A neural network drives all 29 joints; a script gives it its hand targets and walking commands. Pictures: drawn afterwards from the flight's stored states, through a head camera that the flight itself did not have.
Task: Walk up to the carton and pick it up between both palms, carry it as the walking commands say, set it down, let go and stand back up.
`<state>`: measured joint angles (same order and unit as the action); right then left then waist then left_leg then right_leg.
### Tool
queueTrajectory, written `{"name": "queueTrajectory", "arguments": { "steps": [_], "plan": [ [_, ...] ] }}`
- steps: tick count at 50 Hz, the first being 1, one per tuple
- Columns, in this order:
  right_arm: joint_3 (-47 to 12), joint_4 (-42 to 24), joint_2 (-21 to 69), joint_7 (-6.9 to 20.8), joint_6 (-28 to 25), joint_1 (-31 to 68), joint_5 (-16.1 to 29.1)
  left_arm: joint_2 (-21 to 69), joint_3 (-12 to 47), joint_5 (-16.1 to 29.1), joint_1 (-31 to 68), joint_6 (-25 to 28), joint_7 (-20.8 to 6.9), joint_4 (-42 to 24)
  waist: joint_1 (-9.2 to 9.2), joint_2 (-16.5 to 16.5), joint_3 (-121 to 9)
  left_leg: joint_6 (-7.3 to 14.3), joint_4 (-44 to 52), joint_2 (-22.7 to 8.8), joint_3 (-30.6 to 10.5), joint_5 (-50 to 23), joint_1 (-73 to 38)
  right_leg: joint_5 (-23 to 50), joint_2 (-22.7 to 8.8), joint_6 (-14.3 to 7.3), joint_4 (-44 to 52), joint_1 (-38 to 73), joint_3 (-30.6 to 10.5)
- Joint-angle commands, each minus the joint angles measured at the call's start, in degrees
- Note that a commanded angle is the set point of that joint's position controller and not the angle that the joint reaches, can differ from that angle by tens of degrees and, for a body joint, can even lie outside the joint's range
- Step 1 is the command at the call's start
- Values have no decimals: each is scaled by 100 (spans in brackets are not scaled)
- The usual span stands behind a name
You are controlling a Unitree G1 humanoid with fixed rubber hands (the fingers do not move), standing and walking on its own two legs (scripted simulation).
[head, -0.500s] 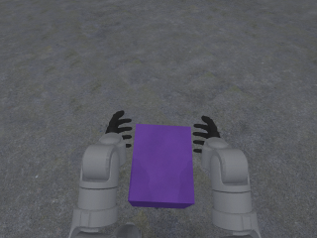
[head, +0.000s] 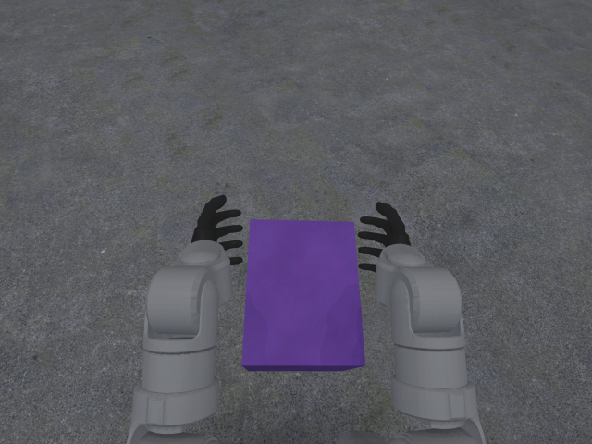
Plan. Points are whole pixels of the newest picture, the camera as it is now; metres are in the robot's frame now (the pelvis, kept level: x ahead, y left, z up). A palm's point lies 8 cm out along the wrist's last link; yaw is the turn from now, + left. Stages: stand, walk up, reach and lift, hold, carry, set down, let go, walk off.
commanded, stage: carry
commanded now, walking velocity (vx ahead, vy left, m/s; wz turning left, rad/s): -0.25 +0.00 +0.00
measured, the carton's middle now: (299, 299) +0.30 +0.01 -0.01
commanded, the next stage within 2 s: none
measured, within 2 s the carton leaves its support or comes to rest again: neither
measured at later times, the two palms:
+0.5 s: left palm out of the picture +0.10 +0.13 +0.10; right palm out of the picture +0.09 -0.10 +0.10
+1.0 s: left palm out of the picture -0.11 +0.07 +0.11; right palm out of the picture -0.14 -0.16 +0.09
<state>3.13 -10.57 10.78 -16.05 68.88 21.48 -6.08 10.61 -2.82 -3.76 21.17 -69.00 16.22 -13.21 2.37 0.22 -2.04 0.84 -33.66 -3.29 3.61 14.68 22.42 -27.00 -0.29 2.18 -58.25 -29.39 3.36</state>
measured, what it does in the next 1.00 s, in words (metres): walks backwards: right foot, then left foot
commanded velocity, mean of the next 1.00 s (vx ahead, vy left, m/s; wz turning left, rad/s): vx -0.25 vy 0.00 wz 0.00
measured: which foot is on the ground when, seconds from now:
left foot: down 0.00-0.12, up 0.14-0.44, down 0.46-0.86, up 0.88-1.00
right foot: up 0.00-0.08, down 0.10-0.46, up 0.48-0.82, down 0.84-1.00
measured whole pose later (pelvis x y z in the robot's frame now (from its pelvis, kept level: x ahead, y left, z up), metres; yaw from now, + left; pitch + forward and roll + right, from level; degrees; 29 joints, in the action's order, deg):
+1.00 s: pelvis -0.42 -0.02 +0.00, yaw -2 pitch +2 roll +2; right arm 0.7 -13.1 9.7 -16.3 70.8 18.5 -3.7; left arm 10.5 -3.0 -6.6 20.6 -68.7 14.6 -11.0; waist -2.6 -0.7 -1.1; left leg -1.6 -60.9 -1.4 3.2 23.4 33.0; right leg -14.4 -2.2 -1.9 -32.4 -20.1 3.1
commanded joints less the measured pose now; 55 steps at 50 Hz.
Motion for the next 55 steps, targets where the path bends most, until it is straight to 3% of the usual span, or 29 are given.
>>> {"name": "queueTrajectory", "arguments": {
  "steps": [1,3,5,6,7,8,10,13,19,21,22,23,24,25,26,27,30,33,37,40,41,42,43,44,45,46,47,50,55],
  "plan": [
    [-2253,-643,5703,1099,-189,1238,1593,5993,2771,1795,1454,3,-1219,-218,-365,-1303,-2123,800,387,-1326,-963,-4493,-2001,-235,-6,-10,1151,64,97],
    [-2306,-546,5712,1077,-149,1146,1577,5923,2629,1714,1251,-36,-1220,-56,-334,-1252,-2164,764,337,-1281,-1036,-4137,-1980,132,4,-56,2325,498,175],
    [-2403,-518,5749,1080,-140,1177,1603,5893,2470,1623,1098,-45,-1257,70,-266,-851,-2195,422,91,-1089,-824,-3384,-1316,1176,-358,-63,3634,1545,46],
    [-2459,-497,5781,1071,-140,1208,1617,5828,2387,1576,1044,-38,-1293,116,-292,-122,-2152,173,-204,-829,-717,-2257,-545,2529,-930,-89,3704,2205,-622],
    [-2646,-736,5765,1109,-117,1465,1666,5779,2274,1461,1053,25,-1303,227,-264,1651,-2053,-112,-712,-225,-27,199,637,5238,-2120,-760,3409,2466,-1715],
    [-2779,-980,5873,1138,-133,1837,1841,5939,2367,1542,1179,64,-1315,-18,-188,1887,-2023,-191,-1953,-11,-53,1761,723,6192,-2370,-1253,3399,2232,-1679],
    [-3023,-1015,6125,1182,-142,2163,2080,5953,2317,1457,1278,109,-1303,-280,-175,787,-1903,-196,-3017,54,-323,1456,600,5242,-1986,-1314,3310,1754,-917],
    [-3108,-957,6102,1193,-144,2070,2166,5773,2114,1276,1092,141,-1255,-261,-187,846,-1883,-254,-2938,96,-114,1056,766,4015,-1596,-1108,3304,1882,-611],
    [-2874,-623,5847,1083,-32,1711,1974,5534,2085,1201,961,20,-1191,-54,-144,1175,-2084,-170,-1016,366,122,1557,205,3418,-1738,-1104,3745,2331,-1256],
    [-2735,-457,5803,1091,-6,1541,1880,5578,2153,1232,1027,-11,-1183,47,-223,1066,-2181,-102,320,373,301,1051,-442,2974,-1608,-897,3578,2209,-1139],
    [-2667,-380,5794,1106,1,1527,1836,5598,2201,1263,1066,-14,-1186,92,-240,880,-2137,-71,1117,257,321,612,-913,2572,-1461,-656,3456,1921,-970],
    [-2592,-282,5801,1131,5,1562,1803,5593,2241,1275,1116,-13,-1194,155,-215,524,-2005,8,1404,-176,-157,448,-1473,2124,-1273,-412,3224,1215,-834],
    [-2469,-237,5724,1158,-26,1563,1722,5684,2334,1329,1198,-20,-1210,133,-262,-729,-1683,339,1679,-1298,-1405,-105,-1611,1346,-760,-50,2470,130,-247],
    [-2453,-289,5899,1204,-87,1632,1744,5811,2563,1475,1729,-5,-1252,-225,-352,-1551,-1259,863,1684,-2048,-1856,-1201,-921,112,-421,78,1066,-199,266],
    [-2467,-382,5996,1222,-94,1658,1756,5969,2598,1540,1842,17,-1271,-276,-377,-1105,-1147,1085,1583,-2120,-1689,-2054,-550,-239,-289,56,-187,-124,-209],
    [-2407,-410,6011,1231,-107,1609,1714,6093,2686,1655,1930,37,-1297,-287,-344,-772,-1122,1004,1441,-1821,-1245,-2178,-426,-114,-189,14,-912,-156,-429],
    [-2248,-603,5884,1205,-199,1445,1622,6121,2955,1902,1999,64,-1320,-425,-295,-915,-1568,870,845,-1350,-569,-3380,-1241,160,12,-8,-1611,-646,-426],
    [-2232,-724,5739,1168,-206,1363,1589,6059,2949,1835,1674,16,-1258,-325,-298,-956,-1863,730,627,-1264,-643,-3693,-1845,-79,25,86,-501,-473,-213],
    [-2233,-559,5662,1116,-111,1098,1559,5886,2782,1716,1331,-83,-1182,-168,-367,-1342,-2014,802,1013,-1417,-1178,-3075,-1900,-383,73,43,1215,256,-3],
    [-2413,-580,5755,1117,-87,1208,1611,5885,2540,1610,1131,-92,-1204,12,-325,-1163,-2152,715,851,-1342,-1131,-2968,-1827,5,44,-24,2780,929,131],
    [-2471,-584,5754,1118,-81,1248,1630,5885,2460,1573,1075,-83,-1225,52,-280,-952,-2205,523,754,-1251,-956,-2625,-1475,602,-105,-29,3590,1475,166],
    [-2526,-567,5775,1115,-81,1272,1649,5868,2383,1535,1037,-77,-1257,97,-288,-545,-2098,257,609,-1061,-824,-2000,-810,943,-462,-70,3934,2018,-223],
    [-2606,-604,5799,1130,-67,1317,1644,5838,2297,1450,1043,-40,-1280,197,-288,756,-2015,-75,301,-527,-296,-579,214,2248,-1408,-402,3843,2376,-1260],
    [-2770,-985,5816,1183,-84,1799,1799,5970,2305,1451,1134,32,-1292,103,-219,1778,-1774,-265,-726,-78,231,884,764,3774,-2277,-1037,3836,2001,-1846],
    [-2868,-1096,6012,1207,-115,2081,1932,6114,2376,1493,1264,64,-1309,-155,-144,1410,-1633,-254,-2182,81,-95,1582,691,4573,-2330,-1319,3734,1626,-1641],
    [-3011,-1099,6148,1220,-127,2244,2046,6098,2329,1444,1274,89,-1311,-253,-152,845,-1551,-225,-2876,117,-362,1404,557,4287,-2074,-1304,3635,1338,-1172],
    [-3114,-1073,6175,1234,-132,2268,2108,6010,2244,1349,1186,104,-1301,-276,-165,741,-1548,-217,-3232,104,-349,1130,618,3723,-1841,-1219,3597,1316,-849],
    [-3152,-970,6113,1199,-128,2079,2114,5799,2102,1264,1064,146,-1285,-255,-170,932,-1681,-317,-3335,147,-85,1074,1014,3941,-1544,-1144,3351,1943,-661],
    [-2961,-710,5919,1060,-44,1649,1927,5551,2120,1246,897,50,-1238,-149,-131,1200,-1983,-300,-1586,429,173,1656,529,4437,-1701,-1168,3566,2612,-1277]
  ]
}}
